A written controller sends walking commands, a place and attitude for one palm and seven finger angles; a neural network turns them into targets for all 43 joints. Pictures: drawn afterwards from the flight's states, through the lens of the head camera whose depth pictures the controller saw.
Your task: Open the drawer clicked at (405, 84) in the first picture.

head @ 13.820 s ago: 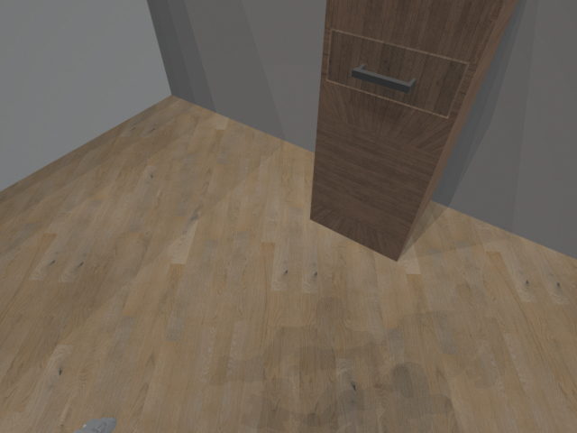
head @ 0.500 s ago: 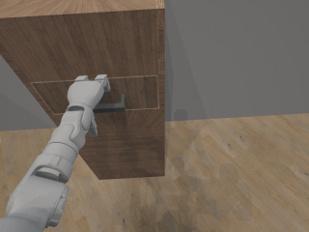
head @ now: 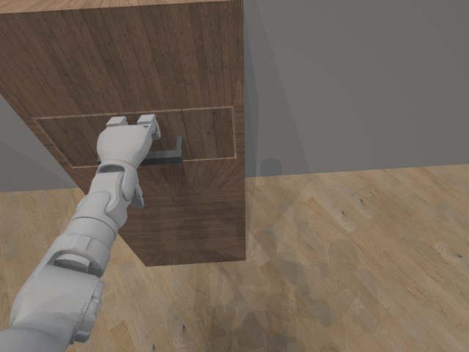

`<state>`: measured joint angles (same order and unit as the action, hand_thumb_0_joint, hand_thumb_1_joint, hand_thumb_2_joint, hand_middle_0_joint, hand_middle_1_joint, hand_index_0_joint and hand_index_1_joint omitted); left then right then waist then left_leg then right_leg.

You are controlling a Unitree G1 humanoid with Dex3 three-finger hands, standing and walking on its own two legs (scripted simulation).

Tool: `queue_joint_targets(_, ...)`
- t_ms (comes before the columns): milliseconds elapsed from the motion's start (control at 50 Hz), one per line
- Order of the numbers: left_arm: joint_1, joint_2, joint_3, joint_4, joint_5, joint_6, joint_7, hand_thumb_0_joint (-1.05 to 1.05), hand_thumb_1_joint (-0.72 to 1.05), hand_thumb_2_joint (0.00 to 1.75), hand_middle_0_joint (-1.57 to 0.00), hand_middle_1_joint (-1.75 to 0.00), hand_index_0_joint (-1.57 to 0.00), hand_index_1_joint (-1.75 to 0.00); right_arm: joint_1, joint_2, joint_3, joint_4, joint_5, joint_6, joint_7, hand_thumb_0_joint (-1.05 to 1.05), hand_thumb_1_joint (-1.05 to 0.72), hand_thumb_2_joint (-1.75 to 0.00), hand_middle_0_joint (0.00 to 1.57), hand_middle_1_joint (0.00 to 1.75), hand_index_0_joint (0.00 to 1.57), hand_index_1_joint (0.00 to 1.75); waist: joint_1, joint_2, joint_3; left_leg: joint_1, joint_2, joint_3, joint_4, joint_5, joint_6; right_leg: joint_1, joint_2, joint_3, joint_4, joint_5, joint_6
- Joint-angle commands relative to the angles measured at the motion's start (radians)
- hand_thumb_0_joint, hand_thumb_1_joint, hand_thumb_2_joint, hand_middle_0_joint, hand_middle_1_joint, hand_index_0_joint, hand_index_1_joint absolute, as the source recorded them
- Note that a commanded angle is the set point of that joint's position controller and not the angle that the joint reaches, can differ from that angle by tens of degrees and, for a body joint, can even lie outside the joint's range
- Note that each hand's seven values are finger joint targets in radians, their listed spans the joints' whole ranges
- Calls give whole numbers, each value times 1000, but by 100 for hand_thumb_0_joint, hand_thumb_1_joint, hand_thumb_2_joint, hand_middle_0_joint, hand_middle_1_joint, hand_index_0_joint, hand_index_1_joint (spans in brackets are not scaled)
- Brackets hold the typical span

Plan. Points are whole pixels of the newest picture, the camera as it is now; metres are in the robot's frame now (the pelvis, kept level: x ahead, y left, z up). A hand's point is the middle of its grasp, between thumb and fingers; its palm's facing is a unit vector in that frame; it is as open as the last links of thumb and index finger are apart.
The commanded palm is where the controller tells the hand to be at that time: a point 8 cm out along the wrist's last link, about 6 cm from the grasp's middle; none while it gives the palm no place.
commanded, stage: lower the fingers behind the handle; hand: left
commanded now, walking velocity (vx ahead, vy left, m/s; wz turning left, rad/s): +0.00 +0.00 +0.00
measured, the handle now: (142, 151) +0.51 +0.19 +0.02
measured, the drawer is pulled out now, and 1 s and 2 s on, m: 0.00 0.00 0.00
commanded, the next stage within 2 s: close the thumb around the handle in 1.18 s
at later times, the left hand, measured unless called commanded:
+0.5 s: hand (139, 174) +0.45 +0.19 +0.02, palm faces -0.04 -0.04 -1.00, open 13.8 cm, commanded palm +0.43 +0.20 +0.08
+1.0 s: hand (142, 178) +0.45 +0.19 +0.00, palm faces -0.03 -0.04 -1.00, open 13.8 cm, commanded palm +0.43 +0.19 +0.06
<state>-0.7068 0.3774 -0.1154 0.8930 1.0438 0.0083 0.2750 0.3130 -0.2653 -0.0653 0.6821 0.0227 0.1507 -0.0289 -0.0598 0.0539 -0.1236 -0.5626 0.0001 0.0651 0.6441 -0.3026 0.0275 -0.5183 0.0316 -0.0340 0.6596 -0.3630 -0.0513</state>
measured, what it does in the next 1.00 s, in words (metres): stands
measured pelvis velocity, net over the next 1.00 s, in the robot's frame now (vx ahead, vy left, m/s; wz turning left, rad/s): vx -0.01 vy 0.01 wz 0.00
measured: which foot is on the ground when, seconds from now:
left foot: down 0.00-1.00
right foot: down 0.00-1.00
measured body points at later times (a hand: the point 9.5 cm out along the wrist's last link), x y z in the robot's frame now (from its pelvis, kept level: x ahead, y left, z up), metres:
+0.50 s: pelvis +0.00 +0.00 -0.01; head +0.06 -0.02 +0.44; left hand +0.44 +0.19 +0.08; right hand +0.04 -0.27 -0.14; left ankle +0.00 +0.10 -0.72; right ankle -0.03 -0.09 -0.72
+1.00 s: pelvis -0.01 +0.01 -0.02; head +0.07 +0.00 +0.43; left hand +0.45 +0.19 +0.06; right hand +0.02 -0.26 -0.15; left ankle +0.00 +0.10 -0.72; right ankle -0.03 -0.09 -0.72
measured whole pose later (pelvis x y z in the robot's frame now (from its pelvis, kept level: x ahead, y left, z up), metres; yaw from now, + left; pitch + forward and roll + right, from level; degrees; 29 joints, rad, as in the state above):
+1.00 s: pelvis -0.01 +0.01 -0.02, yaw +0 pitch +17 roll -1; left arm -0.73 0.35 -0.10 1.02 1.07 0.01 0.39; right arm 0.34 -0.24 -0.07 0.71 0.01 0.13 -0.02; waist -0.09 0.06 -0.16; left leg -0.73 0.01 0.06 0.78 -0.35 0.04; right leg -0.67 0.03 -0.04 0.77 -0.40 -0.04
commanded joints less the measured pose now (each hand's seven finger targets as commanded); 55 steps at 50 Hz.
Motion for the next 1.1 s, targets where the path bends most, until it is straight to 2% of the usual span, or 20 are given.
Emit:
queue_joint_targets(0,-474,194,49,-157,-3,37,48,0,-50,30,-30,-120,-30,-120,47,-126,-42,-75,-1,-30,-2,0,-90,-90,20,30,20,30,-23,-67,-349,224,-31,-27,-14,341,30,132,6,41,-79,428,19)
queue_joint_targets(60,-503,219,62,-166,-2,24,34,0,-50,30,-30,-120,-30,-120,55,-129,-42,-69,-3,-30,-10,0,-90,-90,20,30,20,30,-33,-81,-365,219,-33,-32,-10,329,33,141,4,47,-81,426,21)
queue_joint_targets(80,-497,207,48,-162,-4,19,32,0,-50,30,-30,-120,-30,-120,56,-126,-41,-71,-2,-32,-10,0,-90,-90,20,30,20,30,-31,-49,-355,217,-35,-31,-11,320,33,130,4,48,-79,419,21)
queue_joint_targets(160,-458,246,89,-143,6,-10,38,0,-50,30,-30,-120,-30,-120,63,-126,-40,-68,-8,-33,-15,0,-90,-90,20,30,20,30,-19,-56,-368,196,-36,-32,2,329,31,135,4,50,-67,430,19)
queue_joint_targets(180,-448,213,65,-121,8,-8,42,0,-50,30,-30,-120,-30,-120,66,-124,-40,-68,-6,-33,-14,0,-90,-90,20,30,20,30,-28,-62,-346,188,-34,-32,4,318,31,109,5,45,-63,417,20)
queue_joint_targets(240,-421,258,108,-103,12,-4,59,0,-50,30,-30,-120,-30,-120,72,-127,-39,-70,-7,-34,-13,0,-90,-90,20,30,20,30,-11,-55,-358,164,-34,-28,10,320,28,117,6,46,-53,424,18)
queue_joint_targets(320,-438,209,72,-115,16,0,73,0,-50,30,-30,-120,-30,-120,74,-125,-45,-67,-10,-35,-6,0,-90,-90,20,30,20,30,-26,-42,-372,173,-31,-25,27,340,28,95,7,46,-43,447,20)
queue_joint_targets(360,-435,223,89,-121,14,-6,79,0,-50,30,-30,-120,-30,-120,79,-127,-47,-65,-13,-35,-6,0,-90,-90,20,30,20,30,-25,-70,-394,172,-31,-29,33,352,29,112,9,47,-40,459,20)
queue_joint_targets(400,-430,229,98,-140,15,-16,84,0,-50,30,-30,-120,-30,-120,82,-126,-51,-65,-13,-36,-6,0,-90,-90,20,30,20,30,-19,-38,-413,184,-31,-30,37,362,28,103,9,46,-31,459,19)
queue_joint_targets(460,-435,231,100,-114,23,-17,98,0,-50,30,-30,-120,-30,-120,84,-127,-50,-53,-15,-37,-8,0,-90,-90,20,30,20,30,-34,-73,-379,158,-30,-33,46,340,30,82,11,46,-34,440,20)
queue_joint_targets(500,-431,217,91,-116,25,-17,108,0,-50,30,-30,-120,-30,-120,80,-124,-53,-53,-13,-40,-6,0,-90,-90,20,30,20,30,-30,-32,-378,168,-29,-32,47,333,27,56,12,42,-28,417,17)
queue_joint_targets(580,-428,180,69,-94,27,-12,122,0,-50,30,-30,-120,-30,-120,86,-121,-56,-48,-16,-42,-2,0,-90,-90,20,30,20,30,-37,-31,-387,173,-26,-39,60,323,26,23,18,38,-20,382,16)
queue_joint_targets(660,-449,228,103,-66,30,-5,131,0,-50,30,-30,-120,-30,-120,92,-128,-50,-43,-18,-42,-6,0,-90,-90,20,30,20,30,-43,-60,-386,143,-26,-43,70,313,28,23,18,38,-12,382,16)
queue_joint_targets(720,-451,219,91,-62,38,-5,136,0,-50,30,-30,-120,-30,-120,95,-125,-49,-47,-17,-44,-7,0,-90,-90,20,30,20,30,-37,-16,-390,131,-27,-41,79,305,24,1,19,37,2,368,14)
queue_joint_targets(760,-461,187,74,-50,38,-8,139,0,-50,30,-30,-120,-30,-120,102,-123,-52,-43,-20,-47,-5,0,-90,-90,20,30,20,30,-53,-32,-398,142,-22,-48,90,319,25,-22,22,32,7,362,14)
queue_joint_targets(860,-474,162,64,-81,35,-9,145,0,-50,30,-30,-120,-30,-120,110,-122,-57,-41,-25,-49,1,0,-90,-90,20,30,20,30,-48,1,-439,194,-13,-61,100,365,20,-54,29,20,22,353,10)
queue_joint_targets(900,-474,167,62,-59,36,4,149,0,-50,30,-30,-120,-30,-120,111,-124,-54,-41,-21,-45,1,0,-90,-90,20,30,20,30,-52,-14,-405,168,-13,-60,95,330,19,-64,29,20,18,327,12)
queue_joint_targets(980,-471,187,84,-58,40,17,160,0,-50,30,-30,-120,-30,-120,114,-124,-53,-42,-22,-43,1,0,-90,-90,20,30,20,30,-41,-17,-431,171,-13,-61,94,345,20,-45,30,20,24,338,11)
queue_joint_targets(1020,-500,143,46,-58,41,29,163,0,-50,30,-30,-120,-30,-120,110,-123,-53,-39,-22,-44,4,0,-90,-90,20,30,20,30,-54,-6,-394,172,-9,-61,90,323,19,-78,30,17,16,310,11)
queue_joint_targets(1080,-479,172,75,-32,41,45,166,0,-50,30,-30,-120,-30,-120,113,-125,-50,-46,-20,-44,2,0,-90,-90,20,30,20,30,-41,-21,-405,161,-11,-61,78,308,19,-51,31,16,13,299,10)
